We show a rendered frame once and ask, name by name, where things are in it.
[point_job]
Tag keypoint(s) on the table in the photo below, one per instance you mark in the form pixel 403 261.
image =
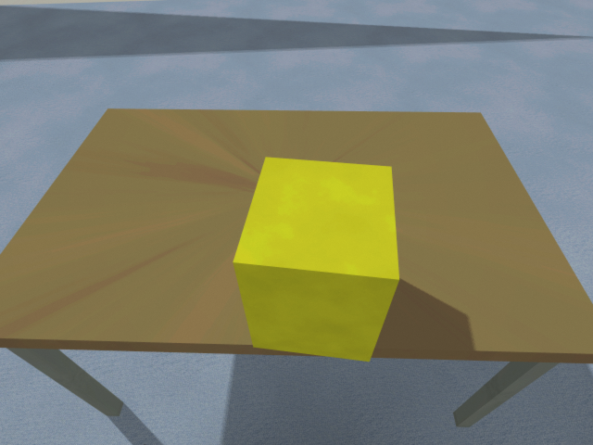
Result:
pixel 131 248

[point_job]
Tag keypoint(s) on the carton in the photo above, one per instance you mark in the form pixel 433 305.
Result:
pixel 317 264

